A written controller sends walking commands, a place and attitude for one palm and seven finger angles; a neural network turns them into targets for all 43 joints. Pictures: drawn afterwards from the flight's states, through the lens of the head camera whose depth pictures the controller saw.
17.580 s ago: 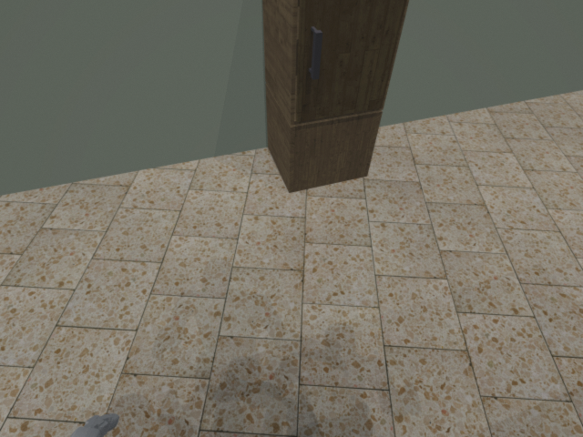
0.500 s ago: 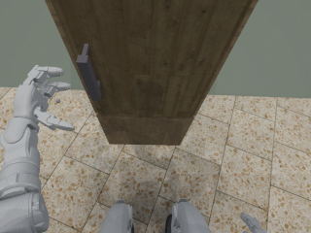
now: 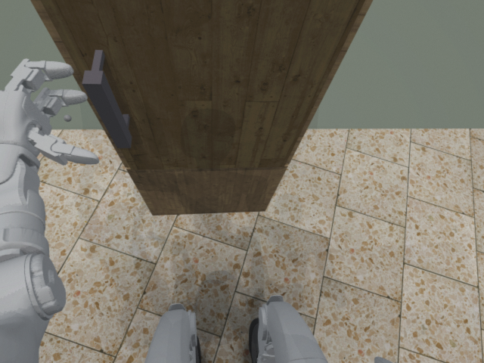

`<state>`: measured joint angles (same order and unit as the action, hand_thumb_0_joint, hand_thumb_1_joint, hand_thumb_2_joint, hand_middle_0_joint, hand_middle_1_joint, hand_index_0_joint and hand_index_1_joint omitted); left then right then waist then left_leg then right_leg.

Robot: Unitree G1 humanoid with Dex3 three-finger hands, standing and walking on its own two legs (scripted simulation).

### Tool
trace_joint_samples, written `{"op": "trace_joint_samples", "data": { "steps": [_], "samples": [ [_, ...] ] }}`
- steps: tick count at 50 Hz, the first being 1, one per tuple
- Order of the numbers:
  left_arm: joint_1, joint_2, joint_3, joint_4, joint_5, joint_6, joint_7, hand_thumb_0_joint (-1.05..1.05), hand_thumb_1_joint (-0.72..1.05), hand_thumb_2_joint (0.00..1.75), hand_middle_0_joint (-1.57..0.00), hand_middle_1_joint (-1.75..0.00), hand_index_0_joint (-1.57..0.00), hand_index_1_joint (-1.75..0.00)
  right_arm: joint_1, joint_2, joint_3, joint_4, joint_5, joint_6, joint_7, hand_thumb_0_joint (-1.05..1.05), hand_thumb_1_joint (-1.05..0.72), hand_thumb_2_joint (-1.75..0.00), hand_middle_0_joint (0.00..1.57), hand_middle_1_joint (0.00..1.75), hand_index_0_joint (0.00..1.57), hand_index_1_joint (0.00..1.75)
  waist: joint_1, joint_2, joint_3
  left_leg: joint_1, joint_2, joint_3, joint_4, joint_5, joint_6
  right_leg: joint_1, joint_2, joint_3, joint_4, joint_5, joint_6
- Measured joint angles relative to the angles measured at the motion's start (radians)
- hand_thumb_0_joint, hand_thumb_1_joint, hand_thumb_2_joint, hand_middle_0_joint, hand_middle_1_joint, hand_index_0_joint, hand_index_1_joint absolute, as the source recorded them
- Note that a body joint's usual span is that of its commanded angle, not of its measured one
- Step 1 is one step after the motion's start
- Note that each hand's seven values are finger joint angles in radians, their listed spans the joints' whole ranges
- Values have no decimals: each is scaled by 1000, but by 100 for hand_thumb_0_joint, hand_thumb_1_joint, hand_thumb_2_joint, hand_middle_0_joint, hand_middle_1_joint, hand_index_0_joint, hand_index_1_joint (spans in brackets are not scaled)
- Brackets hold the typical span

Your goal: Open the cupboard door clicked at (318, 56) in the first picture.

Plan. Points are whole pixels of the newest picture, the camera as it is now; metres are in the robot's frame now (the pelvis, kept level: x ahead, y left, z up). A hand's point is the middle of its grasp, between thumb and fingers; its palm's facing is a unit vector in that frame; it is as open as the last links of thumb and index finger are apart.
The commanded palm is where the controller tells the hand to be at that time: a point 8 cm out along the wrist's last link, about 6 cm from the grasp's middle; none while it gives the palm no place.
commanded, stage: move the hooked fingers beside the handle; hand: left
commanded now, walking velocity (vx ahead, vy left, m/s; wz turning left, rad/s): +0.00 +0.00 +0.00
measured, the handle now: (112, 103) +0.52 +0.19 +0.05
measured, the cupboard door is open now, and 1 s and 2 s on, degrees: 0 0 0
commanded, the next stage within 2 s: slide the fingers in behind the handle in 0.76 s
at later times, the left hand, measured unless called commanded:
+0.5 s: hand (69, 123) +0.47 +0.25 +0.05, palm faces -0.01 -1.00 +0.00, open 14.0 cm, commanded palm +0.45 +0.29 +0.05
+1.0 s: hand (72, 125) +0.47 +0.24 +0.05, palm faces +0.00 -1.00 +0.00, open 14.0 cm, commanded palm +0.45 +0.28 +0.06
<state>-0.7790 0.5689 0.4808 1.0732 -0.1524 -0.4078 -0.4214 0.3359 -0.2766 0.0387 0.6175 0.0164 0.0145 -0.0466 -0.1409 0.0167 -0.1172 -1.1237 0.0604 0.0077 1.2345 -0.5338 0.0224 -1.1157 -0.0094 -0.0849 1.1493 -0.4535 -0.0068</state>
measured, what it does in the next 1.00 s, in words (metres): stands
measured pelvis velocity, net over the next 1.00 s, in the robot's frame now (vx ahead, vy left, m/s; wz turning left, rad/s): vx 0.01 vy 0.01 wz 0.01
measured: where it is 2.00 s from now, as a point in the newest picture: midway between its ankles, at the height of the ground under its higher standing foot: outside the picture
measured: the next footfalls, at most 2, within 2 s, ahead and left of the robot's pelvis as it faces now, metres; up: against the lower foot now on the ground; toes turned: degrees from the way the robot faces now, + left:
none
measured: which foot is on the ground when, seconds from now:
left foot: down 0.00-1.00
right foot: down 0.00-1.00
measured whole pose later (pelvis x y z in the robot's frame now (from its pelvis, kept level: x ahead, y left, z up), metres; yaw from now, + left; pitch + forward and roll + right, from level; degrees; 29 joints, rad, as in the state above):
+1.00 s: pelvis +0.01 +0.01 +0.01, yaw +0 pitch +24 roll -4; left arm -0.71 0.50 0.42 1.02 -0.17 -0.42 -0.40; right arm 0.33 -0.27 0.03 0.61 0.02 0.05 -0.03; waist -0.12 0.01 -0.12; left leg -1.08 0.05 0.00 1.21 -0.54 0.03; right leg -1.07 -0.01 -0.09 1.11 -0.46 0.00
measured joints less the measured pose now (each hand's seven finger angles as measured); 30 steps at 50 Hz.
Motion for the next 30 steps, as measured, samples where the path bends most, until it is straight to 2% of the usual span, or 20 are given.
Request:
{"op": "trace_joint_samples", "data": {
  "steps": [8,18,23,30],
  "samples": [
    [42,-4,4,-1,-8,10,1,-1,-50,30,-30,-120,-30,-120,18,6,3,-16,4,26,10,1,-90,-90,20,30,20,30,6,2,-2,26,0,10,-23,3,6,23,1,10,-24,7,7],
    [32,-25,-33,-12,-13,-28,6,-1,-50,30,-30,-120,-30,-120,-5,7,1,0,0,21,7,1,-90,-90,20,30,20,30,18,-9,0,25,-9,-4,-15,0,10,35,-6,-4,-26,3,10],
    [11,-38,-59,-4,-3,-10,15,-1,-50,30,-30,-120,-30,-120,-21,3,-1,-4,-3,21,6,1,-90,-90,20,30,20,30,14,-6,-2,17,-13,-5,-12,-1,12,29,-10,-4,-25,1,14],
    [23,-55,-34,-23,8,-14,48,-1,-50,30,-30,-120,-30,-120,-26,8,2,-18,-6,31,12,0,-90,-90,20,30,20,30,8,-4,-2,22,-10,6,-15,-8,15,27,-7,8,-25,-2,17]
  ]
}}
